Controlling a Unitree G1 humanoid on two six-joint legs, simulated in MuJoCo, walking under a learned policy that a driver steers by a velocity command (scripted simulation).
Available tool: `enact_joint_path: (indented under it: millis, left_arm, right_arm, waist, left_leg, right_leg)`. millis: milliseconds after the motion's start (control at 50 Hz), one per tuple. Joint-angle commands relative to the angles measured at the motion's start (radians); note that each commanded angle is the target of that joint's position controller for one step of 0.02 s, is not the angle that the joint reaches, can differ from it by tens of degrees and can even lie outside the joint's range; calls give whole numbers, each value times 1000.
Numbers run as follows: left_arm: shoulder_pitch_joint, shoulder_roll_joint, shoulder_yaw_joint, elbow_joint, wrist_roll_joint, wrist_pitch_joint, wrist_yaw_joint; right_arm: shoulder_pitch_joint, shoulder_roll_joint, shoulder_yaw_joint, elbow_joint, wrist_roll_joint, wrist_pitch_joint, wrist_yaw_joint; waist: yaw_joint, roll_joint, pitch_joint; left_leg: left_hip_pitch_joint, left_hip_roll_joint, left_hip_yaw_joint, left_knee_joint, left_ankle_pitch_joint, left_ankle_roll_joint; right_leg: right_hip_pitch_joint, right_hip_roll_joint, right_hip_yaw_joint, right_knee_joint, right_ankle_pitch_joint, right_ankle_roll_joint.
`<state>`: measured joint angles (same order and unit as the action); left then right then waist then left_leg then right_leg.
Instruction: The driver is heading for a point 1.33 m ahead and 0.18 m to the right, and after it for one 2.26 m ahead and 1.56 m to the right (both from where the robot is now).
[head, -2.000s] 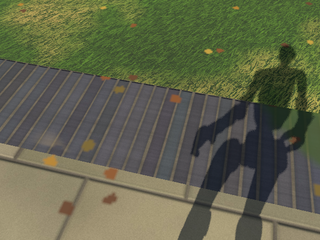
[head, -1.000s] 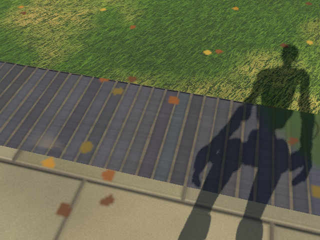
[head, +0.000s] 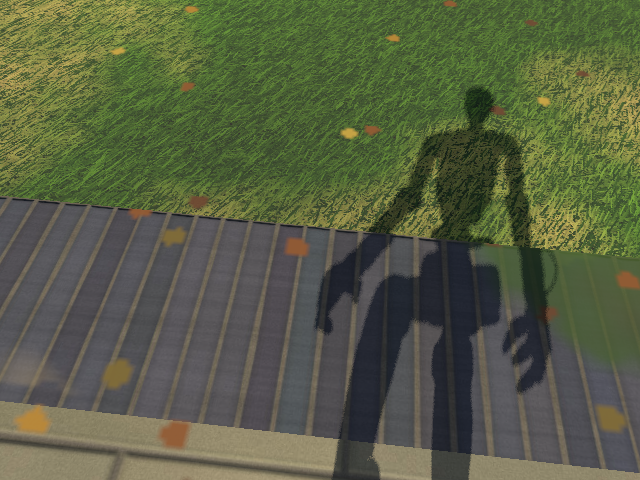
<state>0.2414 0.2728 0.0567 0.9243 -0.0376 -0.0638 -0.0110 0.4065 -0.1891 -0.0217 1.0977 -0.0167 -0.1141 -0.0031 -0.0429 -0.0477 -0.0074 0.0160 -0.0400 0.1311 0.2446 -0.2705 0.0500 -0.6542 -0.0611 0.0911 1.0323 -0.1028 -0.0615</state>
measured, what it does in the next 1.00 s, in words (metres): walks ahead, turning right: right foot, then left foot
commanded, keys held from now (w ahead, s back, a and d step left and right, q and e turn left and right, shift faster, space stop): w+e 0.40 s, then w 0.60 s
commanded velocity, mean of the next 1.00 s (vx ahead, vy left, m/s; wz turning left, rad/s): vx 0.49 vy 0.00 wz -0.32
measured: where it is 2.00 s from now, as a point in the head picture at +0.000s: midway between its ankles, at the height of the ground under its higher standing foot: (379, 274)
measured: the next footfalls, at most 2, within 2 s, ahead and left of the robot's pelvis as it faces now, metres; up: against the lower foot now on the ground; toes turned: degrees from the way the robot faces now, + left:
right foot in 0.26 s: +0.31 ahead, -0.12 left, +0.00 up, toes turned -10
left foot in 0.74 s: +0.64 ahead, +0.01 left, +0.00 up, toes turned -18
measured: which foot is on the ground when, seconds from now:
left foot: down 0.00-0.26, up 0.28-0.72, down 0.74-1.00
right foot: up 0.00-0.24, down 0.26-0.76, up 0.78-1.00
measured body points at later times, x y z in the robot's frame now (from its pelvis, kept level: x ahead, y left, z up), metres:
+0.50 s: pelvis +0.28 -0.06 +0.00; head +0.31 -0.07 +0.45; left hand +0.42 +0.19 -0.12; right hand +0.38 -0.36 -0.10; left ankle +0.42 +0.11 -0.67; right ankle +0.27 -0.11 -0.74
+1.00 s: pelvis +0.58 -0.06 +0.00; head +0.60 -0.06 +0.45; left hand +0.79 +0.15 -0.11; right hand +0.54 -0.33 -0.12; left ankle +0.60 +0.02 -0.74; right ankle +0.58 -0.24 -0.67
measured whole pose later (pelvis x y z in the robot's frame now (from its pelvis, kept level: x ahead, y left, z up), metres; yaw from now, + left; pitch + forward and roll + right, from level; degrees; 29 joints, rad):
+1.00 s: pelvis +0.58 -0.06 +0.00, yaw -19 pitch +2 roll +1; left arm 0.22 0.28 0.06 0.77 -0.01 -0.06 0.00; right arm 0.33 -0.25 -0.04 0.84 0.00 -0.10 0.03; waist -0.04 -0.04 0.01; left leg -0.17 -0.07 0.04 0.30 -0.17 0.07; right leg -0.62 -0.10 0.05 0.99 -0.22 -0.01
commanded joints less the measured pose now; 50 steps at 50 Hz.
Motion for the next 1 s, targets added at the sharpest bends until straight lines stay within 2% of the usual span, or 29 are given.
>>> enact_joint_path:
  millis: [20,100,140,200,220,240,260,280,300,320,340,360,400,460,540,600,640,700,720,740,760,780,800,820,840,860,880,920,1000]
  left_arm:
    - [-110,3,-7,-103,5,-6,-8]
    - [-257,-20,-23,-180,13,-9,-35]
    - [-292,-18,-23,-212,10,-11,-51]
    - [-209,37,6,-225,7,-9,-67]
    - [-100,81,28,-205,5,-5,-69]
    - [57,143,61,-166,5,-1,-60]
    - [189,220,88,-140,11,15,-33]
    - [143,283,93,-173,21,10,-26]
    - [165,195,72,-160,31,4,-20]
    - [115,148,59,-162,34,-9,-17]
    - [29,119,50,-179,27,-21,-25]
    - [-35,91,40,-198,26,-26,-28]
    - [-69,93,36,-214,29,-25,-22]
    - [-24,120,41,-198,28,-29,-2]
    - [66,128,40,-167,19,-22,12]
    - [118,140,39,-141,17,-21,9]
    - [143,139,38,-129,16,-17,10]
    - [146,154,42,-119,21,-2,18]
    - [124,153,40,-125,22,2,18]
    - [113,132,30,-134,30,4,17]
    - [148,84,10,-155,49,0,17]
    - [279,13,-9,-144,19,-17,11]
    - [215,113,7,-140,1,-24,10]
    - [103,147,17,-171,-7,-28,8]
    - [48,135,14,-184,6,-29,11]
    - [33,122,18,-188,21,-28,12]
    - [52,108,20,-186,25,-23,12]
    - [87,74,16,-172,22,-11,13]
    - [-33,47,7,-215,35,-6,18]
  right_arm:
    - [-22,-158,-21,-58,-6,-6,-18]
    - [47,-179,-24,-54,12,4,-32]
    - [62,-190,-28,-57,16,18,-34]
    - [19,-232,-40,-92,12,41,-47]
    - [-5,-250,-46,-110,7,51,-49]
    - [-38,-257,-47,-133,11,54,-47]
    - [-29,-228,-36,-164,1,39,-38]
    - [71,-78,7,-213,5,-2,-9]
    - [-60,-180,-18,-245,38,-53,11]
    - [-141,-213,-27,-289,69,-69,14]
    - [-155,-205,-28,-290,58,-71,4]
    - [-141,-212,-40,-280,40,-57,-5]
    - [-105,-199,-47,-293,19,-25,-6]
    - [-175,-166,-39,-333,-4,-2,-12]
    - [-337,-131,-21,-377,3,-9,-7]
    - [-420,-149,-22,-407,22,-15,5]
    - [-458,-172,-27,-430,23,-22,16]
    - [-411,-199,-38,-433,23,-32,28]
    - [-327,-219,-50,-412,22,-34,25]
    - [-186,-257,-68,-377,16,-35,21]
    - [-20,-324,-83,-360,4,-33,18]
    - [53,-348,-96,-317,10,-20,30]
    - [44,-248,-70,-324,32,-17,33]
    - [-39,-212,-58,-340,35,-11,30]
    - [-105,-202,-51,-354,24,-5,31]
    - [-139,-188,-46,-357,14,-5,33]
    - [-153,-178,-42,-357,6,-7,34]
    - [-144,-175,-43,-344,13,-11,37]
    - [-102,-218,-58,-315,18,-1,20]
  waist:
    - [5,103,144]
    - [-31,86,165]
    - [-22,90,161]
    - [67,160,52]
    - [130,181,-19]
    - [216,163,-104]
    - [247,23,-195]
    - [114,-200,-324]
    - [185,-88,-335]
    - [156,-47,-176]
    - [92,88,-79]
    - [50,114,-41]
    - [2,80,-10]
    - [12,37,17]
    - [94,-1,23]
    - [134,-27,37]
    - [140,-29,42]
    - [97,-56,26]
    - [47,-57,-17]
    - [-19,-35,-126]
    - [-61,92,-286]
    - [-19,383,-375]
    - [-50,254,-283]
    - [-46,163,-132]
    - [-21,82,-56]
    - [5,74,-13]
    - [31,105,-14]
    - [49,134,-20]
    - [29,107,16]
  left_leg:
    - [-79,244,-76,-145,380,65]
    - [-21,267,5,-134,473,55]
    - [48,288,37,-79,610,52]
    - [123,311,78,148,1137,38]
    - [103,315,77,305,1219,36]
    - [1,284,82,524,1138,17]
    - [-257,208,79,854,673,-16]
    - [-674,-30,-74,1239,-266,-66]
    - [-781,15,-275,1292,-249,-25]
    - [-828,66,-261,1224,-163,2]
    - [-778,110,-249,1118,-99,1]
    - [-707,142,-240,1028,-69,-12]
    - [-610,168,-233,943,-48,-45]
    - [-600,173,-180,771,72,-100]
    - [-540,126,-145,425,383,-99]
    - [-543,104,-151,324,432,-83]
    - [-593,99,-163,278,358,-54]
    - [-551,78,-154,236,226,-3]
    - [-436,52,-127,200,221,22]
    - [-219,83,-149,217,270,64]
    - [100,272,-372,259,291,153]
    - [363,438,-803,130,40,277]
    - [323,422,-849,66,-165,237]
    - [184,390,-703,46,-133,196]
    - [47,349,-595,22,-8,182]
    - [-42,315,-526,-3,96,180]
    - [-95,283,-469,-23,163,173]
    - [-139,253,-388,-57,264,183]
    - [-136,244,-297,-96,387,191]
  right_leg:
    - [-108,-16,-22,-155,121,21]
    - [-75,-6,-124,-331,168,5]
    - [-61,12,-160,-380,121,-22]
    - [116,99,-234,-372,-6,-83]
    - [255,128,-236,-373,-36,-109]
    - [498,149,-203,-449,10,-148]
    - [790,-8,63,-493,-54,-205]
    - [1090,-288,712,-642,-181,-437]
    - [1074,-270,746,-753,-227,-397]
    - [938,-234,573,-766,-175,-337]
    - [756,-181,446,-783,-60,-295]
    - [628,-137,347,-792,30,-263]
    - [471,-94,276,-830,108,-257]
    - [363,-63,154,-859,226,-254]
    - [362,-2,63,-835,153,-177]
    - [443,-53,115,-820,63,-169]
    - [553,-100,159,-770,86,-164]
    - [664,-148,198,-692,236,-136]
    - [669,-119,172,-607,393,-117]
    - [615,-64,125,-432,459,-91]
    - [398,27,64,-121,208,-49]
    - [51,163,21,166,-434,10]
    - [-78,106,99,266,-459,-1]
    - [-129,57,61,267,-361,-4]
    - [-99,13,23,223,-278,2]
    - [-68,-17,13,165,-229,9]
    - [-13,-42,9,128,-199,15]
    - [27,-49,-15,72,-178,32]
    - [-43,-64,-37,-130,-26,64]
